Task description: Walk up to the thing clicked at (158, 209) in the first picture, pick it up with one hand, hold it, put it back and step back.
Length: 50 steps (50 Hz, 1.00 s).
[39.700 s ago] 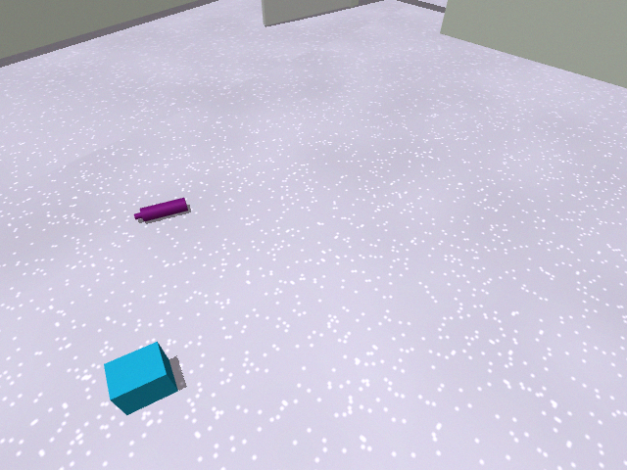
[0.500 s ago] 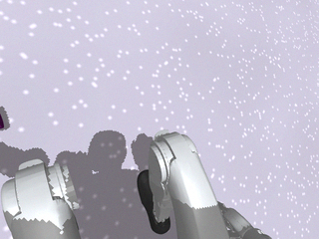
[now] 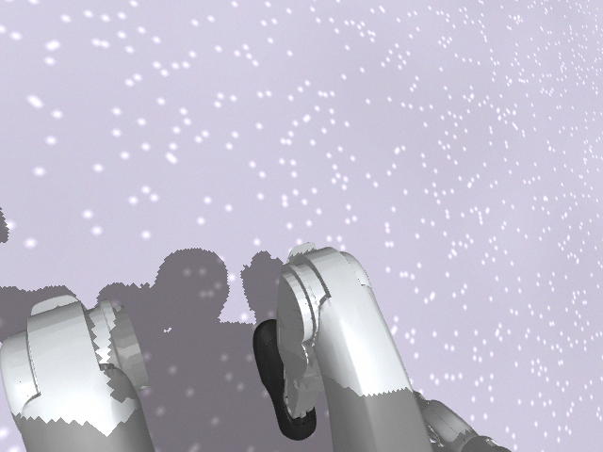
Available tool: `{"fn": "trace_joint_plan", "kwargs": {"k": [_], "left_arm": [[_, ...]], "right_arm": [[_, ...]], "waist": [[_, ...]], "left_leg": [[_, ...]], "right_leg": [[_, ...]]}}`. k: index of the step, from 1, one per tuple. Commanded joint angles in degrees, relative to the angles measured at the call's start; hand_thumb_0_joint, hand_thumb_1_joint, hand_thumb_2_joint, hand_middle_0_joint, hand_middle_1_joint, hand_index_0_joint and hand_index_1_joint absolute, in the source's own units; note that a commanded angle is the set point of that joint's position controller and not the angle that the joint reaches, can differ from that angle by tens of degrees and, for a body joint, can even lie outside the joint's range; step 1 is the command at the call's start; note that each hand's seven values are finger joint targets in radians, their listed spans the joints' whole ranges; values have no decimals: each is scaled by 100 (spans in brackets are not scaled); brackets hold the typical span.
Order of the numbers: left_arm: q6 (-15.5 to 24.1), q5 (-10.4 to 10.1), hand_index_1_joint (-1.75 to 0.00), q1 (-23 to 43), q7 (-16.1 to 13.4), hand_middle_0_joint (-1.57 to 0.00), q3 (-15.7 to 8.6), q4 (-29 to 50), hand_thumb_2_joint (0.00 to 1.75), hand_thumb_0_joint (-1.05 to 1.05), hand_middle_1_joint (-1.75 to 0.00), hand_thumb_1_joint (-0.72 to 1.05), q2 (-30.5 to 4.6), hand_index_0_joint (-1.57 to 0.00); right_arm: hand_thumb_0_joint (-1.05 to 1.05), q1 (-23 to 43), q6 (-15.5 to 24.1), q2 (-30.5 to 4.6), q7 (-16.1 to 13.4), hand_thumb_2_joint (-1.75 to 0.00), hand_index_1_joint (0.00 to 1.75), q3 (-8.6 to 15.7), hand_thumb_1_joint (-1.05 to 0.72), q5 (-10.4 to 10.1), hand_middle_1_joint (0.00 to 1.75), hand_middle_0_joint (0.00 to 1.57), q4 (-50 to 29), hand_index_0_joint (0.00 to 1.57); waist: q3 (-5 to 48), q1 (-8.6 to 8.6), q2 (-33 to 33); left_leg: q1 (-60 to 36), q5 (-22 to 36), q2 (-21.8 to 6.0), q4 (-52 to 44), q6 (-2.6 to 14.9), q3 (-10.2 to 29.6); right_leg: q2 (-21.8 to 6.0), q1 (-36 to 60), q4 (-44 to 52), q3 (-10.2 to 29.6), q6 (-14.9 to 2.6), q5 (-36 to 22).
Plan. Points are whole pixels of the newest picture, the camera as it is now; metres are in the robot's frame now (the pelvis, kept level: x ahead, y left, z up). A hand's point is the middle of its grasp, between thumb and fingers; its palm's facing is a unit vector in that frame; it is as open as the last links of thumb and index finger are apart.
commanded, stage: close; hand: left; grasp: from above
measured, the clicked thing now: out of the picture +0.40 +0.39 -0.26
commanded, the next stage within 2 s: settle in 1.60 s
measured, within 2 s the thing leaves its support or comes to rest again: neither
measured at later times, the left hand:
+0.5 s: hand out of the picture +0.39 +0.38 -0.24, palm faces -0.44 -0.21 -0.87, open 11.9 cm
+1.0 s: hand out of the picture +0.40 +0.37 -0.23, palm faces -0.41 -0.19 -0.89, open 9.9 cm
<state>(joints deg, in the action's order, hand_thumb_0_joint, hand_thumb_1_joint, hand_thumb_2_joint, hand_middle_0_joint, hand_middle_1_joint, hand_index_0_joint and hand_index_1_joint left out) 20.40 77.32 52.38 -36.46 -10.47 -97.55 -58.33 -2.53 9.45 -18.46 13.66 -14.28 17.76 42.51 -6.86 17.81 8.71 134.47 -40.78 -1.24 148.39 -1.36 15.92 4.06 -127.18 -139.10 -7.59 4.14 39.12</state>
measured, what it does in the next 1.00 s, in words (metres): stands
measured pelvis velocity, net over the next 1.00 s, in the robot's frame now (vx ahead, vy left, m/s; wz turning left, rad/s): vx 0.00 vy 0.00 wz -0.01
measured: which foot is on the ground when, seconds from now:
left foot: down 0.00-1.00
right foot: down 0.00-1.00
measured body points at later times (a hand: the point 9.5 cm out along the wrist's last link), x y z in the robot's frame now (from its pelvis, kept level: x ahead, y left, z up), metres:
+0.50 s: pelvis +0.00 +0.00 +0.00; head +0.25 +0.14 +0.34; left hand +0.41 +0.38 -0.19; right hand +0.09 -0.25 -0.07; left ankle +0.06 +0.13 -0.26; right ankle +0.11 -0.13 -0.26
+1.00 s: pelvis +0.00 +0.00 +0.00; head +0.25 +0.14 +0.35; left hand +0.42 +0.38 -0.18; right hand +0.09 -0.26 -0.06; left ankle +0.06 +0.13 -0.26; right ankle +0.11 -0.13 -0.26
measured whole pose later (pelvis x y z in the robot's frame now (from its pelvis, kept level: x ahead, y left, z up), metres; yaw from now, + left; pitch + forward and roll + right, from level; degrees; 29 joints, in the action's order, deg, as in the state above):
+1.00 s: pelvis +0.00 +0.00 +0.00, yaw -1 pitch +25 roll -14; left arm 15.6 73.8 53.7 -36.4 -11.2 -99.0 -59.4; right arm -1.5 14.0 -19.9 15.0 -14.7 17.2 41.5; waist -7.8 18.4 8.6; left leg 135.3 -40.2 -1.1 148.7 -0.8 16.3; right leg 4.2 -127.4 -138.7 -8.0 4.5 38.5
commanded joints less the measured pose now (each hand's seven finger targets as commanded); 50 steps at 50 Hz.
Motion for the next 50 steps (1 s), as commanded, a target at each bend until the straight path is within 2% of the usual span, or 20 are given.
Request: {"fn": "trace_joint_plan", "kwargs": {"k": [1, 5, 8, 9, 10, 11, 13, 15, 21, 27, 29, 30, 37, 42, 44, 45, 46, 48, 49, 50], "left_arm": [[-214, -118, -88, 1259, -498, -21, -62, 593, 86, 0, -88, -32, -1449, -22], [-454, -163, -86, 1337, -498, -24, 99, 467, 83, 0, -87, -28, -1407, -25], [-538, -301, -84, 1422, -473, -27, -137, 510, 79, 0, -86, -24, -1711, -28], [-583, -279, -83, 1432, -394, -27, -17, 473, 79, 0, -84, -24, -1620, -28], [-596, -311, -84, 1409, -365, -28, -183, 436, 78, 0, -86, -22, -1773, -29], [-615, -365, -83, 1348, -290, -30, -126, 373, 78, 0, -84, -21, -1631, -31], [-575, -472, -82, 1441, -137, -30, 20, 400, 76, 0, -83, -21, -1443, -31], [-546, -486, -81, 1235, -31, -32, -217, 370, 75, 0, -83, -18, -1736, -33], [-216, -555, -77, 1222, 199, -35, -27, 637, 69, 0, -79, -13, -1492, -37], [58, -374, -75, 1101, -25, -40, -204, 795, 70, 0, -77, -6, -1628, -42], [81, -274, -74, 1151, -144, -41, -54, 758, 68, 0, -76, -4, -1492, -43], [78, -251, -74, 1125, -246, -42, -203, 849, 69, 0, -76, -2, -1624, -44], [-289, -144, -69, 1193, -592, -49, -104, 660, 64, 0, -71, 6, -1535, -51], [-512, -304, -68, 1399, -442, -51, -13, 605, 61, 0, -71, 12, -1528, -54], [-532, -325, -67, 1283, -367, -54, -243, 460, 59, 0, -70, 14, -1745, -57], [-547, -360, -65, 1314, -282, -56, -23, 421, 58, 0, -68, 14, -1460, -58], [-542, -382, -66, 1211, -260, -56, -201, 343, 58, 0, -69, 17, -1666, -59], [-508, -471, -65, 1243, -106, -55, -43, 384, 54, 0, -69, 15, -1505, -58], [-490, -514, -66, 1046, -75, -55, -200, 322, 54, 0, -70, 16, -1616, -59], [-446, -521, -65, 1157, 5, -56, -3, 437, 54, 0, -68, 17, -1395, -60]], "right_arm": [[0, -699, 143, -1853, -57, -90, 30, 535, -88, -26, 30, 20, 28, 20], [0, -678, 298, -1902, -4, -90, 30, 529, -88, -39, 30, 20, 7, 20], [0, -592, 386, -1958, -4, -90, 30, 502, -88, -76, 30, 20, -95, 20], [0, -625, 422, -1945, 9, -90, 30, 517, -88, -116, 30, 20, -103, 20], [0, -698, 409, -1964, 6, -90, 30, 511, -89, -90, 30, 20, -58, 20], [0, -690, 414, -1945, 17, -90, 30, 505, -89, -95, 30, 20, -109, 20], [0, -606, 456, -1893, 16, -90, 30, 495, -89, -119, 30, 20, -116, 20], [0, -748, 426, -1927, 16, -90, 30, 491, -89, -122, 30, 20, -110, 20], [0, -817, 318, -1870, 39, -90, 30, 437, -89, -111, 30, 20, -135, 20], [0, -769, 178, -1912, 20, -90, 30, 430, -88, -62, 30, 20, -117, 20], [0, -639, 189, -1894, 24, -90, 30, 433, -88, -36, 30, 20, -145, 20], [0, -685, 170, -1940, 16, -90, 30, 443, -88, -1, 30, 20, -125, 20], [0, -674, 271, -1936, 53, -90, 30, 472, -88, 11, 30, 20, -7, 20], [0, -620, 440, -1986, 72, -90, 30, 510, -88, -78, 30, 20, -51, 20], [0, -740, 441, -2027, 71, -90, 30, 544, -88, -101, 30, 20, -66, 20], [0, -674, 476, -1965, 79, -90, 30, 516, -88, -102, 30, 20, -119, 20], [0, -738, 454, -1990, 66, -90, 30, 532, -88, -86, 30, 20, -69, 20], [0, -677, 473, -1954, 53, -90, 30, 513, -89, -117, 30, 20, -115, 20], [0, -768, 438, -2005, 34, -90, 30, 547, -89, -108, 30, 20, -102, 20], [0, -748, 443, -1977, 47, -90, 30, 535, -88, -112, 30, 20, -151, 20]], "waist": [[3364, 63, -2971], [3389, 136, -2976], [3450, 73, -2985], [3362, 91, -3010], [3409, 103, -3038], [3390, 127, -2932], [3289, 151, -3075], [3304, 136, -2947], [3442, 234, -2999], [3419, 158, -3107], [3345, 172, -3108], [3489, 142, -3010], [3380, 124, -2999], [3316, 131, -2924], [3270, 110, -2968], [3221, 165, -2887], [3331, 151, -2960], [3283, 161, -2984], [3370, 119, -2921], [3332, 185, -2948]], "left_leg": [[-2811, 1012, -106, -1570, 152, -839], [-2833, 946, -116, -1550, 161, -801], [-2763, 930, -124, -1548, 170, -782], [-2780, 927, -116, -1538, 162, -796], [-2724, 983, -127, -1553, 170, -783], [-2727, 1025, -112, -1518, 172, -765], [-2780, 921, -119, -1587, 138, -719], [-2729, 961, -126, -1585, 152, -684], [-2890, 1343, -131, -1513, 134, -701], [-3005, 1348, -145, -1553, 103, -688], [-2926, 1178, -154, -1547, 107, -707], [-2975, 1248, -153, -1562, 113, -680], [-2797, 1092, -145, -1547, 144, -747], [-2730, 950, -135, -1551, 146, -701], [-2665, 969, -132, -1601, 156, -717], [-2703, 985, -129, -1553, 150, -718], [-2701, 1000, -147, -1593, 156, -717], [-2695, 933, -131, -1598, 149, -713], [-2765, 1054, -134, -1645, 141, -683], [-2777, 1091, -116, -1625, 135, -670]], "right_leg": [[189, 1455, 1155, -762, -483, -1227], [183, 1381, 1088, -780, -481, -1201], [171, 1478, 1123, -772, -487, -1213], [138, 1437, 1073, -748, -480, -1207], [167, 1528, 1096, -767, -483, -1246], [146, 1485, 1063, -788, -468, -1290], [120, 1415, 1036, -808, -474, -1207], [130, 1516, 1062, -821, -471, -1244], [141, 1784, 1070, -842, -460, -1581], [175, 1743, 1060, -908, -463, -1555], [190, 1651, 1078, -898, -479, -1413], [202, 1732, 1113, -922, -468, -1467], [212, 1556, 1167, -842, -471, -1350], [153, 1405, 1106, -835, -473, -1217], [167, 1479, 1124, -810, -477, -1222], [143, 1449, 1095, -816, -463, -1253], [186, 1603, 1151, -793, -479, -1251], [152, 1571, 1134, -794, -482, -1209], [163, 1639, 1159, -831, -472, -1300], [140, 1562, 1094, -859, -458, -1346]]}}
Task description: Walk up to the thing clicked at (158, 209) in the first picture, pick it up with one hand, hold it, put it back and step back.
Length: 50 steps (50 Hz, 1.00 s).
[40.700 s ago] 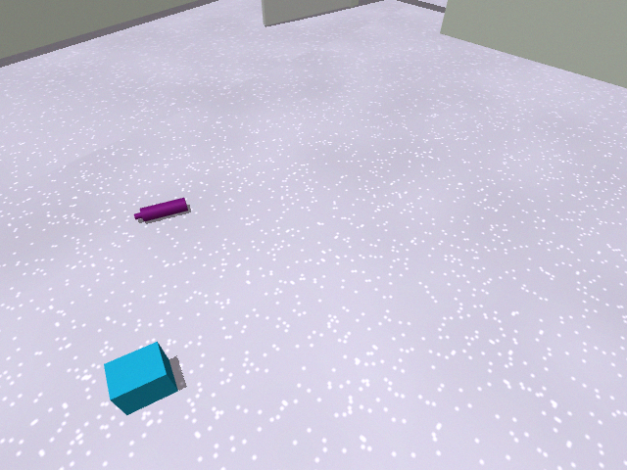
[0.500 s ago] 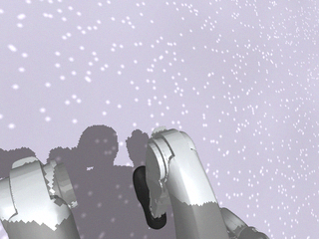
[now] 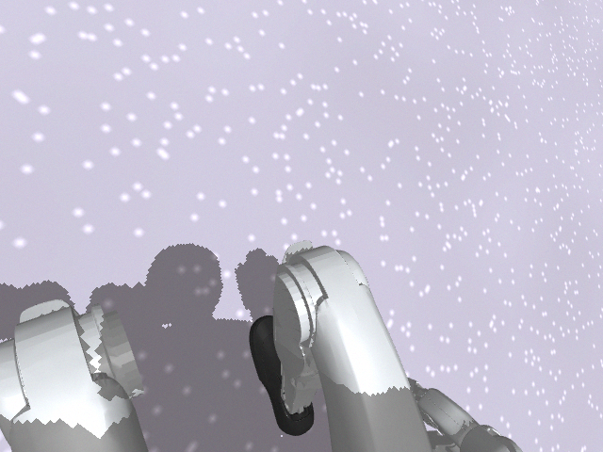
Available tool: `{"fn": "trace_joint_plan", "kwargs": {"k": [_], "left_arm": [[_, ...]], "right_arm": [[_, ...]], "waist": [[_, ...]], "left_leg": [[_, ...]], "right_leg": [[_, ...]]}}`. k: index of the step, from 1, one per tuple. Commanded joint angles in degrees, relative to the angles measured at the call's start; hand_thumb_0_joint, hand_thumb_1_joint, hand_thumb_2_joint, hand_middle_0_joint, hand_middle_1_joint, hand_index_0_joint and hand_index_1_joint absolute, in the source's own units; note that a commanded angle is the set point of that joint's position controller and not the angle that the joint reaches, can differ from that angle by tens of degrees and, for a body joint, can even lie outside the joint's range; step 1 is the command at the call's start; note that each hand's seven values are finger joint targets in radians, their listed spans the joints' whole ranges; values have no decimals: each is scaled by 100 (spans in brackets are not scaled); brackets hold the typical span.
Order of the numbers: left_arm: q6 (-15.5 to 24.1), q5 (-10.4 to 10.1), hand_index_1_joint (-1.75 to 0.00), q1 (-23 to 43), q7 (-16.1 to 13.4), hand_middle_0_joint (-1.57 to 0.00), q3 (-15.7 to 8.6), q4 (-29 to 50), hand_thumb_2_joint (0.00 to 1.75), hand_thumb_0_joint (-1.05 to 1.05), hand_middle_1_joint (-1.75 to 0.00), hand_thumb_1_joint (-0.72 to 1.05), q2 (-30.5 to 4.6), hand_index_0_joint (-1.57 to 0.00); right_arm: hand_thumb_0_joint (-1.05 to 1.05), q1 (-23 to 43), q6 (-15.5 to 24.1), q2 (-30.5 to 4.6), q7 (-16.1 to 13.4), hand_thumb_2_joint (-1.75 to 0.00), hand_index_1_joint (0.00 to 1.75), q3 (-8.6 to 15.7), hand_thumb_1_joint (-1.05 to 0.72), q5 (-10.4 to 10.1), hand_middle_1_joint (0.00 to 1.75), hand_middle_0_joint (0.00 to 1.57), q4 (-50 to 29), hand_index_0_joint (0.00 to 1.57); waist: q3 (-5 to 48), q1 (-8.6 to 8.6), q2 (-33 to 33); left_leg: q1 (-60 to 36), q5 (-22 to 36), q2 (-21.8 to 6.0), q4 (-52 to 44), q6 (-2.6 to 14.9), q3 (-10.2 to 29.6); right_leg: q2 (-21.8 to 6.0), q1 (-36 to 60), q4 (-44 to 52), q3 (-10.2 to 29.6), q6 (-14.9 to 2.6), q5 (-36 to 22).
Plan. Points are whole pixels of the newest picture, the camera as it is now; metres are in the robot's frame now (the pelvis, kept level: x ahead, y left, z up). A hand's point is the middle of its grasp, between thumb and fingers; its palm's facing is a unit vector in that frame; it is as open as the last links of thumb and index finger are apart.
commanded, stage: close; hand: left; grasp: from above
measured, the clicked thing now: out of the picture +0.41 +0.40 -0.26
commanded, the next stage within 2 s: settle in 0.60 s
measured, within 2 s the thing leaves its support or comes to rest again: leaves its support in 1.06 s
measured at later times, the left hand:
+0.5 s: hand out of the picture +0.39 +0.38 -0.23, palm faces -0.41 -0.20 -0.89, open 9.2 cm
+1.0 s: hand out of the picture +0.39 +0.37 -0.23, palm faces -0.41 -0.20 -0.89, open 9.1 cm
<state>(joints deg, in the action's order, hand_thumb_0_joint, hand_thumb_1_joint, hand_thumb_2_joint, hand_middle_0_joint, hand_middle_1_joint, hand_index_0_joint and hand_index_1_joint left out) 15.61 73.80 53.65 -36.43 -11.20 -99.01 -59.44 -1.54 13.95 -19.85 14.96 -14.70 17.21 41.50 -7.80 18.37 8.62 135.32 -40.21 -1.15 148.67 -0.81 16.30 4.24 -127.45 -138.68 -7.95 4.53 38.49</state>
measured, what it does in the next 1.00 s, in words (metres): stands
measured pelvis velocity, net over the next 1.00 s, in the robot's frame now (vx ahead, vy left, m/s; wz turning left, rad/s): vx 0.00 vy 0.00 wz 0.00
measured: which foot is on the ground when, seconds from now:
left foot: down 0.00-1.00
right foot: down 0.00-1.00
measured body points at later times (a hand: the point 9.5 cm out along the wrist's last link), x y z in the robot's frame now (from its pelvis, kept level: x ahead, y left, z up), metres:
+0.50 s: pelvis +0.00 +0.00 +0.00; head +0.25 +0.14 +0.34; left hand +0.41 +0.38 -0.18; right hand +0.09 -0.25 -0.07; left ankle +0.07 +0.13 -0.26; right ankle +0.12 -0.13 -0.26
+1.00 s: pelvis +0.00 +0.00 +0.00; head +0.25 +0.14 +0.35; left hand +0.41 +0.38 -0.18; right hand +0.09 -0.25 -0.06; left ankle +0.07 +0.13 -0.26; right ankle +0.12 -0.13 -0.26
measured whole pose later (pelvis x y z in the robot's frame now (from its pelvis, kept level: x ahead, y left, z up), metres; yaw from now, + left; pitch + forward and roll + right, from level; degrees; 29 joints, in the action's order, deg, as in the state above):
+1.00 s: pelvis +0.00 +0.00 +0.00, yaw +0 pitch +26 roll -14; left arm 17.4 74.2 49.5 -31.8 -12.9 -90.7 -57.6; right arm -3.5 12.2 -18.4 15.0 -14.1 16.8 41.2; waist -7.0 16.8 8.1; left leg 135.4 -40.5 -0.6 148.5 -1.5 16.6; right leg 3.7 -127.5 -138.7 -8.3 4.0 38.9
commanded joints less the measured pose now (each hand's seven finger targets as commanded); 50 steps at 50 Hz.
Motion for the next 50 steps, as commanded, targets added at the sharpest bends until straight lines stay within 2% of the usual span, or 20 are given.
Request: {"fn": "trace_joint_plan", "kwargs": {"k": [1, 4, 6, 9, 11, 16, 17, 22, 24, 25, 30, 34, 35, 37, 40, 42, 45, 46, 47, 50], "left_arm": [[78, -192, -64, 1080, 49, -57, 84, 599, 52, 0, -68, 19, -1281, -61], [202, -232, -65, 993, 96, -61, 15, 698, 55, 0, -69, 24, -1408, -65], [274, -126, -63, 923, 107, -62, 67, 650, 54, 0, -66, 24, -1349, -65], [375, -144, -63, 907, 96, -66, 66, 649, 57, 0, -66, 29, -1361, -69], [390, -102, -63, 809, 61, -69, -47, 657, 58, 0, -65, 32, -1478, -72], [442, -33, -64, 915, 12, -75, 4, 712, 59, 0, -67, 42, -1474, -78], [440, -47, -62, 966, -13, -78, -37, 861, 59, 0, -65, 45, -1519, -81], [408, 4, -62, 950, -102, -83, -178, 812, 61, 0, -65, 52, -1611, -86], [380, 28, -60, 1006, -84, -85, -50, 715, 60, 0, -63, 53, -1529, -87], [372, 27, -62, 1037, -102, -86, -121, 734, 63, 0, -64, 54, -1610, -88], [330, 28, -60, 1018, -67, -92, 22, 628, 61, 0, -62, 63, -1434, -95], [327, 4, -60, 821, -84, -97, -39, 479, 62, 0, -62, 68, -1465, -99], [323, 2, -61, 894, -77, -99, 65, 507, 66, 0, -62, 70, -1396, -100], [298, 37, -63, 976, -65, -97, 45, 577, 64, 0, -65, 62, -1471, -100], [233, -8, -60, 1009, 2, -98, -85, 810, 63, 0, -61, 61, -1645, -100], [199, -4, -58, 1042, 82, -98, -16, 927, 62, 0, -59, 60, -1541, -100], [189, -79, -58, 931, 112, -100, -256, 1310, 63, 0, -59, 62, -1670, -101], [178, -42, -56, 944, 160, -100, -180, 1523, 61, 0, -58, 63, -1559, -102], [192, -106, -56, 1007, 148, -101, -414, 1775, 61, 0, -57, 64, -1753, -102], [168, -154, -53, 1052, 183, -104, -409, 2445, 62, 0, -54, 66, -1570, -105]], "right_arm": [[0, -882, -21, -1845, -75, -90, 30, 564, -88, -36, 30, 20, -10, 20], [0, -857, -67, -1857, -91, -90, 30, 552, -89, -91, 30, 20, -34, 20], [0, -899, -101, -1774, -68, -90, 30, 456, -88, -24, 30, 20, -33, 20], [0, -865, -131, -1731, -61, -90, 30, 412, -88, -53, 30, 20, -37, 20], [0, -888, -151, -1746, -66, -90, 30, 392, -88, -29, 30, 20, -52, 20], [0, -821, -165, -1739, -87, -90, 30, 383, -88, 0, 30, 20, -60, 20], [0, -881, -177, -1866, -99, -90, 30, 465, -88, 13, 30, 20, -47, 20], [0, -932, -207, -1753, -114, -90, 30, 375, -88, 38, 30, 20, 29, 20], [0, -908, -194, -1782, -119, -90, 30, 392, -88, 43, 30, 20, -4, 20], [0, -881, -204, -1751, -132, -90, 30, 387, -88, 26, 30, 20, 22, 20], [0, -873, -167, -1731, -115, -89, 30, 365, -88, 32, 30, 20, 24, 20], [0, -772, -185, -1724, -146, -90, 30, 350, -88, 40, 30, 20, -2, 20], [0, -758, -178, -1715, -144, -90, 30, 339, -88, 32, 30, 20, 1, 20], [0, -820, -158, -1733, -122, -90, 30, 333, -90, 47, 30, 20, -41, 20], [0, -849, -153, -1757, -122, -90, 30, 398, -90, -1, 30, 20, -16, 20], [0, -893, -131, -1746, -102, -90, 30, 465, -90, -18, 30, 20, -15, 20], [0, -919, -155, -1837, -96, -90, 30, 619, -90, -75, 30, 20, -53, 20], [0, -939, -153, -1811, -80, -90, 30, 654, -90, -65, 30, 20, -83, 20], [0, -932, -180, -1805, -89, -90, 30, 703, -90, -99, 30, 20, -32, 20], [0, -926, -199, -1697, -64, -90, 30, 834, -90, -199, 30, 20, -93, 20]], "waist": [[3443, 178, -3024], [3429, 89, -2989], [3448, 142, -2987], [3367, 131, -2911], [3391, 88, -2944], [3281, 134, -2908], [3370, 141, -2976], [3535, 100, -2956], [3337, 180, -2924], [3314, 120, -3003], [3262, 189, -2938], [3255, 66, -2959], [3222, 121, -2919], [3216, 139, -2919], [3428, 42, -3057], [3436, 57, -3219], [3715, -121, -3410], [3835, -112, -3564], [4041, -198, -3648], [4354, -295, -3818]], "left_leg": [[-2988, 1091, -149, -1665, 61, -665], [-2942, 1061, -147, -1655, 56, -687], [-2966, 1207, -149, -1578, 64, -723], [-2929, 1186, -147, -1550, 72, -738], [-3021, 1237, -156, -1574, 63, -737], [-2870, 943, -162, -1555, 81, -733], [-2941, 1053, -155, -1575, 76, -721], [-2932, 1182, -167, -1576, 77, -699], [-2849, 1030, -157, -1542, 85, -719], [-2841, 977, -167, -1591, 70, -692], [-2819, 1018, -151, -1562, 63, -678], [-2803, 966, -157, -1624, 57, -677], [-2771, 922, -160, -1604, 55, -674], [-2764, 897, -147, -1586, 76, -687], [-2899, 1022, -145, -1623, 62, -686], [-3064, 1107, -144, -1616, 32, -708], [-3216, 1243, -135, -1750, -6, -676], [-3352, 1364, -128, -1725, -12, -736], [-3412, 1396, -136, -1767, -29, -707], [-3437, 1401, -119, -1745, -12, -864]], "right_leg": [[119, 1611, 1011, -847, -492, -1332], [121, 1670, 1063, -822, -505, -1306], [142, 1752, 1049, -836, -501, -1438], [149, 1749, 1060, -820, -500, -1411], [159, 1785, 1069, -838, -497, -1425], [155, 1655, 1059, -839, -500, -1208], [163, 1684, 1086, -850, -491, -1290], [184, 1795, 1084, -838, -500, -1392], [162, 1640, 1054, -860, -494, -1287], [166, 1616, 1063, -854, -514, -1213], [155, 1533, 987, -893, -494, -1265], [178, 1579, 1047, -878, -513, -1200], [167, 1539, 1031, -874, -503, -1179], [161, 1544, 1013, -878, -499, -1192], [151, 1562, 1019, -850, -505, -1264], [120, 1503, 970, -834, -506, -1320], [103, 1497, 917, -847, -530, -1396], [104, 1535, 928, -819, -535, -1477], [93, 1533, 901, -818, -551, -1492], [85, 1631, 1034, -685, -585, -1524]]}}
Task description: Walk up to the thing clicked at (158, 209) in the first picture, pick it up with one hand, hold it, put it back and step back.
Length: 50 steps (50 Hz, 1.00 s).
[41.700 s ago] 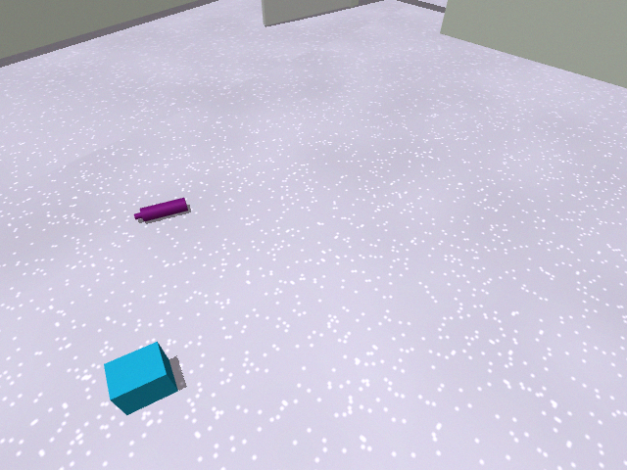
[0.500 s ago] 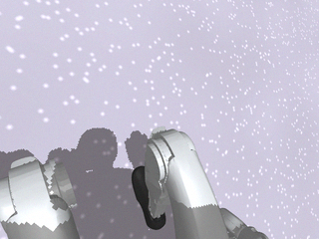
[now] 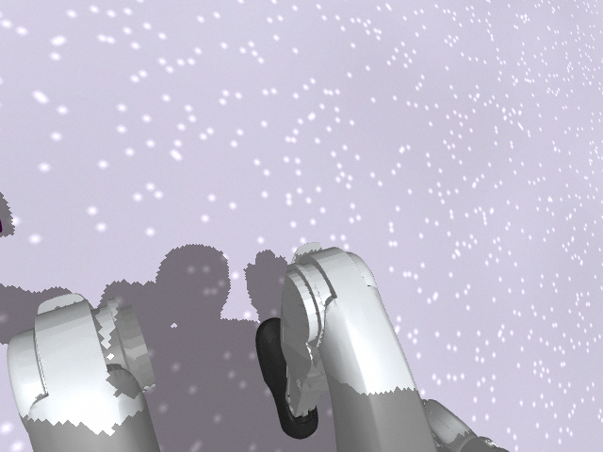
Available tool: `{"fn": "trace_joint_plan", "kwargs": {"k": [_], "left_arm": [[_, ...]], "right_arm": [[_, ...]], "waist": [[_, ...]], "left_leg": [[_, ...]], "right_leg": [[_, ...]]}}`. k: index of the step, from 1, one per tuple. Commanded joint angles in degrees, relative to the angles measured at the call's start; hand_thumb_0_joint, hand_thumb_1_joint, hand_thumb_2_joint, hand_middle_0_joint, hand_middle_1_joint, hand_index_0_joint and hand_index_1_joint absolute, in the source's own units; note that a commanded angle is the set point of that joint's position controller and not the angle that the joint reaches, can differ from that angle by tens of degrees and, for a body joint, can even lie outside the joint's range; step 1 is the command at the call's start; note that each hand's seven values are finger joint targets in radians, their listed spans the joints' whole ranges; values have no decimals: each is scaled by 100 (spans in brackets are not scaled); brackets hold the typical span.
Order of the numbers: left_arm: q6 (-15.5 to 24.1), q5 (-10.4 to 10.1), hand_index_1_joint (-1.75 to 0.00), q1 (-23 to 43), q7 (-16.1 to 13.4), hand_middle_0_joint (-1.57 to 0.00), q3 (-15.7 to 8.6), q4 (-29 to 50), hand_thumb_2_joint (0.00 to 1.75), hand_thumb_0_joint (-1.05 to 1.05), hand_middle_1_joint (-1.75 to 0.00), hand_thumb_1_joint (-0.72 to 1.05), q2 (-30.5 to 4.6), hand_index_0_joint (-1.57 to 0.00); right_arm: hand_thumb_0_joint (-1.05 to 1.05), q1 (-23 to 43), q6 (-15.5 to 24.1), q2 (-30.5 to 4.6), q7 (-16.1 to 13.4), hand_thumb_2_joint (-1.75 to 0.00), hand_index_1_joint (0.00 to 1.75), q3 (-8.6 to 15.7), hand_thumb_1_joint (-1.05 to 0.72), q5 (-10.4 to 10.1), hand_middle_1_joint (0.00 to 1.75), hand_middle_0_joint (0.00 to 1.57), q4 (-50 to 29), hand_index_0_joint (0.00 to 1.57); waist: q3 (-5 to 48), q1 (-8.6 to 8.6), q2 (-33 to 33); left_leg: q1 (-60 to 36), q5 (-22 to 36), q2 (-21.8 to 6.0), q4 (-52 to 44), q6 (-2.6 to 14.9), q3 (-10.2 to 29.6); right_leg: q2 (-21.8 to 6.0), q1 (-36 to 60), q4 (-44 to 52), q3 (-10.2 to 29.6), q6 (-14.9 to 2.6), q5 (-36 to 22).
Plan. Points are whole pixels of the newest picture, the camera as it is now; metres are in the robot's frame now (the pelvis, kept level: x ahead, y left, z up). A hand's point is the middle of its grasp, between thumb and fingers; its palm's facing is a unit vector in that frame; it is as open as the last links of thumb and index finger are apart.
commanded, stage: settle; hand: left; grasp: from above
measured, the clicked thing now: out of the picture +0.40 +0.40 -0.26
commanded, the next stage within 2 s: lift in 0.64 s
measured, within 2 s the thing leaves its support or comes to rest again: leaves its support in 0.06 s
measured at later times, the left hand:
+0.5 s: hand out of the picture +0.38 +0.38 -0.14, palm faces -0.46 -0.15 -0.87, open 8.9 cm
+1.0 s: hand out of the picture +0.38 +0.37 -0.08, palm faces -0.44 -0.16 -0.88, open 9.0 cm
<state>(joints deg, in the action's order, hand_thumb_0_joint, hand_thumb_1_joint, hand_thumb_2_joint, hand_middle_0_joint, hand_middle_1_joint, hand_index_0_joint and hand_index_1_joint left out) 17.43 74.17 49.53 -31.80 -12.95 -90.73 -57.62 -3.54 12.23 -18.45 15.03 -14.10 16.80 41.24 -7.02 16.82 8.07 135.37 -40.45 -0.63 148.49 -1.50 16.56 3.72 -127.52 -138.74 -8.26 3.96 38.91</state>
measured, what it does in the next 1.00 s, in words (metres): rises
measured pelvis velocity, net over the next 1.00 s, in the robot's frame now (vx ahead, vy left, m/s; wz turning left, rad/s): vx -0.01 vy -0.01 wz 0.12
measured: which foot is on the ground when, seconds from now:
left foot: down 0.00-1.00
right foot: down 0.00-1.00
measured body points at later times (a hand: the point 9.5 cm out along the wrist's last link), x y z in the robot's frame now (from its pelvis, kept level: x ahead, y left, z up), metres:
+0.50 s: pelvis +0.00 -0.01 +0.03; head +0.21 +0.10 +0.41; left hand +0.40 +0.38 -0.09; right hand +0.12 -0.26 -0.07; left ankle +0.06 +0.13 -0.26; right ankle +0.11 -0.13 -0.26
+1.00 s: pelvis -0.01 -0.01 +0.06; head +0.20 +0.09 +0.45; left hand +0.40 +0.38 -0.03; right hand +0.10 -0.27 -0.04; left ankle +0.06 +0.13 -0.26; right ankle +0.11 -0.13 -0.26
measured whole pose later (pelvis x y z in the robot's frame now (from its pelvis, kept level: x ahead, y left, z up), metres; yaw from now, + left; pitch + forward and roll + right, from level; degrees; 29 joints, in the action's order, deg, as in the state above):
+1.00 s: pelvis -0.01 -0.01 +0.06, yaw +7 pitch +33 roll -9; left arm 12.1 67.3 44.0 -12.5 -7.8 -67.3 -43.3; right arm -9.1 2.1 -16.2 9.3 -1.7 5.6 40.7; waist 4.6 11.0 0.1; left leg 129.9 -36.7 -0.7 132.8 -0.7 8.7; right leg 0.6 -124.1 -128.3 -3.2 3.0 37.9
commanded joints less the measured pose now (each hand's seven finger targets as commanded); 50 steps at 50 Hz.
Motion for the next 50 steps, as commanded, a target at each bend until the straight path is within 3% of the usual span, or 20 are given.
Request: {"fn": "trace_joint_plan", "kwargs": {"k": [1, 4, 5, 7, 9, 11, 14, 16, 20, 23, 26, 28, 32, 36, 37, 38, 39, 41, 42, 50], "left_arm": [[-40, -206, -51, 1473, -237, -104, -90, 1725, 58, 0, -51, 66, -1505, -105], [-128, -300, -48, 1413, -176, -106, -334, 2552, 58, 0, -49, 69, -1662, -107], [-175, -336, -48, 1284, -145, -107, -334, 2645, 58, 0, -49, 71, -1530, -108], [-324, -365, -46, 1205, -57, -109, -234, 2650, 56, 0, -47, 73, -1274, -110], [-410, -388, -47, 1546, 64, -111, -59, 2600, 55, 0, -48, 78, -1078, -113], [-519, -377, -48, 1452, 254, -112, 147, 2239, 59, 0, -49, 78, -821, -114], [-530, -415, -50, 1620, 548, -119, 175, 2311, 64, 0, -50, 84, -837, -120], [-583, -485, -52, 1404, 758, -121, 403, 2085, 66, 0, -53, 85, -463, -121], [-468, -599, -51, 1571, 1038, -121, 261, 2399, 66, 0, -51, 84, -770, -121], [-347, -564, -52, 1543, 1185, -121, 289, 2426, 66, 0, -51, 83, -715, -121], [-196, -560, -52, 1674, 1229, -123, 198, 2739, 68, 0, -51, 85, -796, -122], [-126, -569, -52, 1606, 1204, -124, 9, 3012, 69, 0, -51, 87, -976, -123], [-65, -508, -55, 1759, 1188, -124, -27, 3255, 76, 0, -54, 88, -1041, -123], [-123, -492, -57, 1765, 1163, -125, 10, 3209, 80, 0, -56, 91, -924, -124], [-155, -490, -57, 1703, 1168, -133, 3, 3159, 74, 0, -56, 95, -973, -132], [-184, -483, -52, 1645, 1175, -125, 6, 3146, 76, 0, -50, 87, -933, -124], [-231, -505, -54, 1573, 1184, -132, 0, 3136, 72, 0, -53, 94, -871, -131], [-328, -592, -55, 1501, 1246, -130, 60, 3123, 76, 0, -53, 94, -773, -128], [-382, -661, -55, 1516, 1287, -129, 40, 3322, 75, 0, -54, 94, -763, -128], [-626, -896, -53, 1151, 1802, -129, 142, 3924, 72, 0, -52, 94, -576, -129]], "right_arm": [[0, -817, -33, -1762, -42, -90, 30, 802, -90, -183, 30, 20, -3, 20], [0, -875, -110, -1733, -68, -90, 30, 1026, -90, -368, 30, 20, 3, 20], [0, -899, -145, -1698, -63, -90, 30, 1083, -90, -405, 30, 20, 5, 20], [0, -896, -235, -1607, -67, -90, 30, 1176, -89, -509, 30, 20, 16, 20], [0, -951, -300, -1583, -84, -90, 30, 1240, -89, -607, 30, 20, 55, 20], [0, -1014, -329, -1542, -102, -90, 30, 1282, -89, -673, 30, 20, 72, 20], [0, -1052, -380, -1550, -142, -90, 30, 1331, -89, -738, 30, 20, -31, 20], [0, -1103, -438, -1439, -155, -90, 30, 1320, -90, -769, 30, 20, 5, 20], [0, -1150, -552, -1429, -249, -90, 30, 1348, -90, -856, 30, 20, -116, 20], [0, -1210, -645, -1357, -309, -90, 30, 1362, -91, -890, 30, 20, -131, 20], [0, -1261, -716, -1378, -394, -90, 30, 1391, -90, -886, 30, 20, -179, 20], [0, -1258, -779, -1362, -432, -90, 30, 1408, -90, -909, 30, 20, -196, 20], [0, -1289, -867, -1385, -511, -90, 30, 1498, -90, -924, 30, 20, -225, 20], [0, -1346, -893, -1329, -566, -90, 30, 1522, -90, -927, 30, 20, -210, 20], [0, -1375, -897, -1341, -577, -91, 30, 1536, -93, -940, 30, 20, -194, 20], [0, -1379, -904, -1321, -591, -89, 30, 1564, -88, -952, 30, 20, -169, 20], [0, -1441, -900, -1313, -595, -91, 30, 1570, -93, -964, 30, 20, -184, 20], [0, -1452, -886, -1299, -604, -90, 30, 1617, -91, -1001, 30, 20, -170, 20], [0, -1474, -895, -1295, -618, -90, 30, 1648, -91, -1026, 30, 20, -200, 20], [0, -1503, -1012, -1152, -720, -90, 30, 1830, -91, -1238, 30, 20, -307, 20]], "waist": [[4235, -110, -3805], [4890, -373, -3935], [4908, -406, -4015], [4853, -464, -3772], [4719, -338, -3685], [4438, -346, -3464], [4455, -358, -3167], [4433, -383, -2846], [4628, -446, -2586], [4563, -451, -2535], [4641, -468, -2562], [4933, -617, -2848], [4981, -554, -2989], [4942, -553, -3074], [4959, -591, -2961], [4995, -625, -3018], [5035, -646, -2967], [5070, -674, -2973], [5309, -723, -2962], [5454, -862, -2740]], "left_leg": [[-3446, 1411, -144, -1753, 50, -938], [-3684, 1650, -147, -1809, 72, -1020], [-3731, 1741, -132, -1874, 55, -1048], [-3589, 1698, -134, -1912, 100, -1101], [-3434, 1531, -105, -1995, 123, -1105], [-3358, 1321, -84, -2107, 151, -1072], [-3273, 1109, -40, -2230, 209, -1049], [-3134, 1015, -12, -2237, 261, -1142], [-3045, 997, 21, -2252, 299, -1211], [-3062, 1048, 16, -2273, 288, -1239], [-3205, 1136, 25, -2263, 282, -1282], [-3414, 1201, 30, -2376, 242, -1286], [-3581, 1140, 29, -2496, 219, -1253], [-3616, 840, 29, -2685, 226, -1266], [-3691, 817, 14, -2723, 233, -1245], [-3682, 873, 23, -2726, 236, -1294], [-3761, 915, 40, -2801, 234, -1290], [-3853, 1020, 35, -2864, 239, -1310], [-3995, 1084, 36, -2946, 239, -1317], [-4148, 1197, 64, -3287, 292, -1435]], "right_leg": [[110, 1601, 1035, -643, -535, -1585], [95, 1726, 1129, -513, -560, -1759], [62, 1731, 1100, -502, -572, -1829], [66, 1599, 1214, -436, -569, -1811], [32, 1414, 1234, -418, -580, -1679], [2, 1238, 1329, -407, -573, -1430], [-37, 1332, 1444, -370, -555, -1253], [-11, 1464, 1616, -302, -548, -1179], [-23, 1721, 1757, -191, -556, -1124], [-24, 1802, 1802, -120, -571, -1131], [-58, 1826, 1874, -128, -556, -1206], [-89, 1867, 1785, -122, -564, -1238], [-114, 1693, 1826, -150, -596, -1163], [-134, 1590, 1916, -144, -595, -918], [-135, 1629, 1957, -132, -600, -913], [-142, 1643, 1973, -118, -595, -949], [-155, 1699, 2008, -120, -596, -1002], [-169, 1704, 2060, -92, -603, -1098], [-171, 1812, 2112, -74, -601, -1166], [-188, 2280, 2505, 92, -606, -1253]]}}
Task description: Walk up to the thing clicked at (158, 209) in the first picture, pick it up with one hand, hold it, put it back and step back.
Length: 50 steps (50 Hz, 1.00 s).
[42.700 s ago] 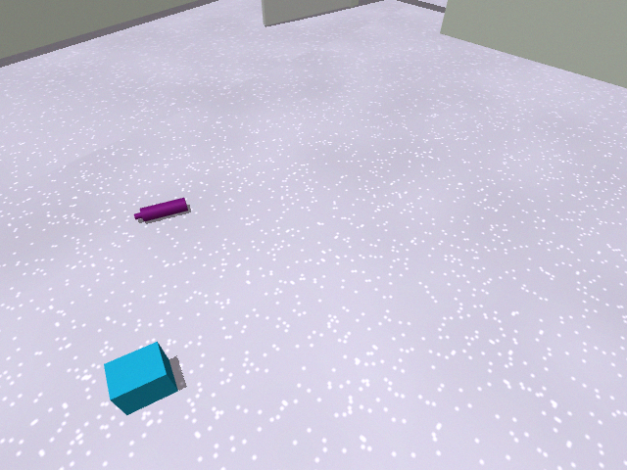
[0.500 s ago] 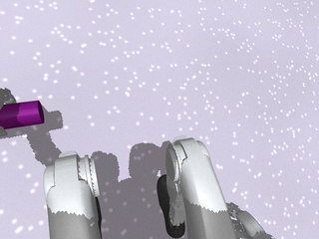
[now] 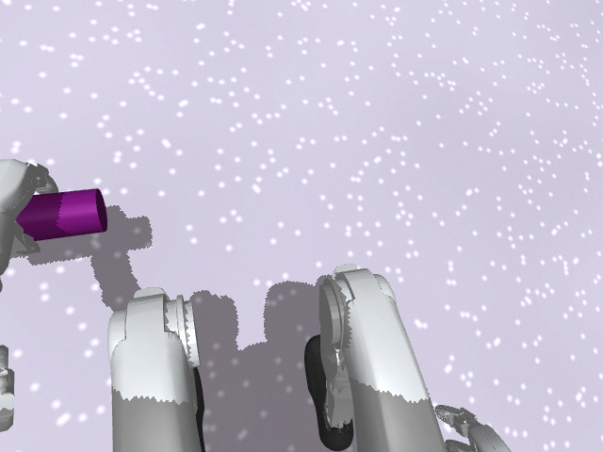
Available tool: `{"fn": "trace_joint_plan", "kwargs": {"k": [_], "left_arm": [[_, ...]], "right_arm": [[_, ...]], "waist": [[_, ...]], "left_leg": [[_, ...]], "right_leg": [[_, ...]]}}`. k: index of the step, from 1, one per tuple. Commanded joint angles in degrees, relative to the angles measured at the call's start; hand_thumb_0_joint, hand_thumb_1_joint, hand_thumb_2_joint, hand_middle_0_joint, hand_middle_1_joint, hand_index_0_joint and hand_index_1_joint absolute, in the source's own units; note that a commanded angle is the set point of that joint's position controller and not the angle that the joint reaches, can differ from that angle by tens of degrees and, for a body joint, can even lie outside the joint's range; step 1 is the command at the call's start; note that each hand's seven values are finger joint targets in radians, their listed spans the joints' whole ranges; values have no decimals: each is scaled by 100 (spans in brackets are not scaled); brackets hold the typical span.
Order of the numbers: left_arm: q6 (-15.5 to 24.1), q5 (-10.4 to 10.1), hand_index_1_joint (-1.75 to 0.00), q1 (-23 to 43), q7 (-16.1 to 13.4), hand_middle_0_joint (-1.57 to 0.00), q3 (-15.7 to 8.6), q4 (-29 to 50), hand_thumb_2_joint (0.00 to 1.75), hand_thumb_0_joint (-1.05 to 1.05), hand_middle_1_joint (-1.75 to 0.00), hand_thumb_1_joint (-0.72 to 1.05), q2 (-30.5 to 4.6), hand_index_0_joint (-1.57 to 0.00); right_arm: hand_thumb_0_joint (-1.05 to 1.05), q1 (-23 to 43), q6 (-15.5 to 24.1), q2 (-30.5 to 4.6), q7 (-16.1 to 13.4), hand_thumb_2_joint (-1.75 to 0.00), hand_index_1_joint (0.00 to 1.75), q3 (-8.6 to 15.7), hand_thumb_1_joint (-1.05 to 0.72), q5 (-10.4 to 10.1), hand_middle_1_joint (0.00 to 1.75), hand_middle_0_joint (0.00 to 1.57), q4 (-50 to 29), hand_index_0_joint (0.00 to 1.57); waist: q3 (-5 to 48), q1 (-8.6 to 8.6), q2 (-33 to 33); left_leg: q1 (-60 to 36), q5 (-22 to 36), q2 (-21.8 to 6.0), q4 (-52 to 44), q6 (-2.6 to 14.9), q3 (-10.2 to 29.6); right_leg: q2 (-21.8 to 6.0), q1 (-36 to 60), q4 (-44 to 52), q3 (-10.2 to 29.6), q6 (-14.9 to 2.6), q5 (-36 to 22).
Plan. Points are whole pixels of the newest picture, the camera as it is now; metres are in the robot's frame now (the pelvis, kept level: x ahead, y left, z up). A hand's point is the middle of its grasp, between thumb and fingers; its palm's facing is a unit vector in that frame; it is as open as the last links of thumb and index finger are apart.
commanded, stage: lift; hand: left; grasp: from above
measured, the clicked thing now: (8, 221) +0.43 +0.35 -0.18
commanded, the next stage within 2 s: hold in 1.42 s
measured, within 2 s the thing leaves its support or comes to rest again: neither
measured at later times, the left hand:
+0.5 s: hand out of the picture +0.37 +0.32 +0.01, palm faces -0.43 -0.12 -0.89, open 9.0 cm
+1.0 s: hand out of the picture +0.33 +0.28 +0.21, palm faces -0.46 -0.14 -0.88, open 9.0 cm
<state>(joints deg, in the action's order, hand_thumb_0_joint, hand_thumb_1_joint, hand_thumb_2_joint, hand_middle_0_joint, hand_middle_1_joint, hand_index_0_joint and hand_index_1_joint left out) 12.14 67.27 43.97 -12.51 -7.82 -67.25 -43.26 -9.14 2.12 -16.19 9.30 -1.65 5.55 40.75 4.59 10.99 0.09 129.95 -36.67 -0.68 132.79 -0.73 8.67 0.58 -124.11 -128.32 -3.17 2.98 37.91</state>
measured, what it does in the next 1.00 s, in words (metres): rises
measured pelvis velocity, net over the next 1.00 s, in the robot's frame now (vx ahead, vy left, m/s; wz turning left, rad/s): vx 0.03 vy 0.00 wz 0.10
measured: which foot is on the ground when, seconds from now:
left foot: down 0.00-1.00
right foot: down 0.00-1.00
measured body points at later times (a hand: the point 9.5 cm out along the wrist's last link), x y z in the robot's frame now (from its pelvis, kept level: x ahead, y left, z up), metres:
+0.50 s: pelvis +0.00 +0.00 +0.12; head +0.18 +0.06 +0.53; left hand +0.38 +0.32 +0.06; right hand +0.15 -0.26 +0.01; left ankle +0.09 +0.13 -0.32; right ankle +0.11 -0.13 -0.32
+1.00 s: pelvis +0.03 +0.00 +0.30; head +0.12 +0.02 +0.74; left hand +0.35 +0.29 +0.26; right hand +0.17 -0.25 +0.18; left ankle +0.09 +0.13 -0.32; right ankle +0.11 -0.13 -0.32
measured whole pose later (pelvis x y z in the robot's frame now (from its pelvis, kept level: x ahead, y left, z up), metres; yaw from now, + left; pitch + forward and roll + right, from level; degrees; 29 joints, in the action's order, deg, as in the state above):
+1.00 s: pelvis +0.03 +0.00 +0.30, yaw +5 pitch +18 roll -3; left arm 1.7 57.2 16.0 -5.2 6.3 -41.9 -27.0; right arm -12.6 1.8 -13.9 -2.5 0.9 -1.9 41.2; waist 8.1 3.8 -1.9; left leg 63.1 -28.4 -2.9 73.5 -0.3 1.6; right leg -0.2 -60.5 -70.7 -0.3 2.1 28.1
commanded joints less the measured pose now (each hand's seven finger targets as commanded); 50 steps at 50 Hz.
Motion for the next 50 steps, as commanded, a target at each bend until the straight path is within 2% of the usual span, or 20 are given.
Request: {"fn": "trace_joint_plan", "kwargs": {"k": [1, 6, 7, 9, 11, 14, 16, 20, 21, 25, 27, 28, 30, 33, 34, 37, 39, 47, 49, 50], "left_arm": [[-106, -255, -53, 1609, -84, -130, -429, 1714, 74, 0, -52, 95, -2035, -130], [-149, -445, -54, 1316, 131, -127, -245, 2304, 74, 0, -53, 90, -1716, -126], [-161, -496, -54, 1285, 159, -126, -337, 2477, 75, 0, -53, 89, -1780, -125], [-194, -546, -54, 1220, 216, -124, -280, 2780, 73, 0, -54, 88, -1713, -124], [-267, -590, -55, 868, 273, -123, -210, 2715, 76, 0, -55, 86, -1534, -123], [-360, -729, -57, 716, 369, -122, -120, 3175, 75, 0, -57, 87, -1368, -122], [-440, -829, -59, 501, 402, -119, -122, 3651, 76, 0, -59, 85, -1339, -120], [-629, -983, -58, 143, 502, -121, -16, 3964, 76, 0, -58, 88, -1153, -121], [-653, -1017, -58, 271, 499, -121, -59, 4342, 78, 0, -58, 86, -1243, -120], [-869, -1077, -58, -202, 524, -120, 139, 4505, 76, 0, -58, 88, -885, -121], [-962, -1153, -57, -416, 537, -118, 95, 4594, 76, 0, -58, 86, -881, -119], [-1010, -1114, -58, -468, 565, -117, 329, 4616, 74, 0, -59, 85, -621, -118], [-1094, -1166, -58, -690, 557, -119, 177, 4667, 75, 0, -59, 87, -771, -119], [-1174, -1186, -59, -802, 615, -121, 444, 4697, 78, 0, -58, 89, -407, -121], [-1185, -1183, -56, -896, 610, -121, 305, 4617, 76, 0, -56, 88, -559, -120], [-1174, -1166, -59, -920, 640, -118, 580, 4447, 76, 0, -59, 86, -133, -118], [-1153, -1169, -58, -1115, 616, -116, 597, 4228, 74, 0, -58, 84, -55, -117], [-996, -996, -60, -914, 391, -111, 766, 3829, 72, 0, -60, 78, 212, -112], [-1013, -953, -60, -853, 287, -113, 954, 3720, 73, 0, -60, 80, 461, -113], [-1039, -925, -63, -755, 227, -111, 894, 3661, 74, 0, -64, 79, 370, -112]], "right_arm": [[0, -946, -17, -1369, -161, -90, 30, 607, -91, -131, 30, 20, -286, 20], [0, -892, -78, -1279, -259, -90, 30, 697, -91, -226, 30, 20, -442, 20], [0, -858, -90, -1296, -287, -90, 30, 734, -91, -253, 30, 20, -472, 20], [0, -820, -119, -1266, -333, -90, 30, 757, -91, -302, 30, 20, -534, 20], [0, -784, -142, -1239, -376, -90, 30, 766, -91, -349, 30, 20, -597, 20], [0, -761, -163, -1205, -450, -90, 30, 802, -90, -401, 30, 20, -680, 20], [0, -742, -179, -1183, -505, -90, 30, 811, -90, -439, 30, 20, -743, 20], [0, -632, -210, -1093, -644, -90, 30, 772, -90, -490, 30, 20, -773, 20], [0, -607, -212, -1104, -692, -90, 30, 785, -90, -519, 30, 20, -812, 20], [0, -504, -232, -1022, -828, -90, 30, 722, -89, -577, 30, 20, -845, 20], [0, -439, -228, -1007, -894, -89, 30, 696, -89, -610, 30, 20, -819, 20], [0, -425, -229, -941, -920, -90, 30, 675, -89, -620, 30, 20, -816, 20], [0, -363, -226, -926, -988, -89, 30, 655, -89, -665, 30, 20, -818, 20], [0, -323, -208, -843, -1071, -89, 30, 605, -89, -700, 30, 20, -781, 20], [0, -301, -188, -869, -1108, -89, 30, 606, -88, -712, 30, 20, -744, 20], [0, -325, -126, -763, -1182, -90, 30, 573, -89, -731, 30, 20, -662, 20], [0, -342, -64, -726, -1222, -90, 30, 561, -89, -753, 30, 20, -627, 20], [0, -491, 161, -671, -1268, -90, 30, 609, -89, -760, 30, 20, -477, 20], [0, -513, 202, -643, -1259, -90, 30, 605, -89, -742, 30, 20, -403, 20], [0, -567, 211, -662, -1263, -90, 30, 605, -89, -733, 30, 20, -382, 20]], "waist": [[4324, -325, -1874], [4264, -340, -1780], [4339, -401, -1726], [4361, -416, -1763], [4139, -443, -1682], [4312, -453, -1603], [4542, -568, -1686], [4205, -537, -1573], [4394, -585, -1643], [4140, -589, -1534], [4026, -634, -1495], [3878, -571, -1465], [3789, -674, -1323], [3446, -594, -1216], [3285, -662, -1156], [2968, -562, -997], [2647, -607, -843], [2496, -712, -750], [2332, -691, -771], [2357, -671, -722]], "left_leg": [[-3634, 801, 74, -1772, 224, -653], [-3890, 559, 41, -2164, 219, -616], [-3989, 499, 36, -2262, 219, -570], [-4101, 429, 37, -2450, 213, -553], [-4234, 233, 8, -2766, 204, -440], [-4624, 363, -6, -3028, 206, -427], [-4923, 628, 10, -3175, 196, -503], [-5291, 601, -29, -3687, 189, -444], [-5537, 537, -43, -3861, 180, -424], [-6041, 443, -71, -4435, 166, -397], [-6308, 452, -74, -4758, 155, -374], [-6404, 465, -74, -4875, 156, -403], [-6658, 460, -70, -5149, 170, -444], [-6963, 468, -66, -5586, 162, -481], [-7060, 359, -84, -5776, 159, -450], [-7398, 521, -92, -6128, 154, -481], [-7486, 548, -69, -6375, 162, -528], [-8560, 1172, -28, -7242, 98, -657], [-8786, 1253, -24, -7465, 84, -677], [-8885, 1361, -8, -7545, 90, -713]], "right_leg": [[113, 2028, 1547, -398, -502, -1125], [119, 2199, 1920, -325, -496, -891], [108, 2200, 1964, -326, -499, -831], [108, 2284, 2098, -291, -500, -779], [124, 2306, 2213, -316, -487, -674], [111, 2607, 2491, -272, -471, -803], [103, 2958, 2707, -199, -470, -968], [87, 3339, 3113, -168, -429, -986], [97, 3517, 3216, -160, -433, -954], [100, 3956, 3720, -134, -402, -917], [90, 4305, 3970, -106, -391, -937], [100, 4403, 4134, -94, -386, -950], [106, 4810, 4482, -60, -380, -932], [113, 5260, 4944, -2, -378, -950], [114, 5397, 5086, 4, -371, -860], [134, 5803, 5537, 48, -377, -974], [132, 6142, 5877, 97, -372, -961], [154, 7217, 6886, 204, -392, -1363], [164, 7375, 7100, 195, -387, -1467], [180, 7575, 7223, 197, -382, -1546]]}}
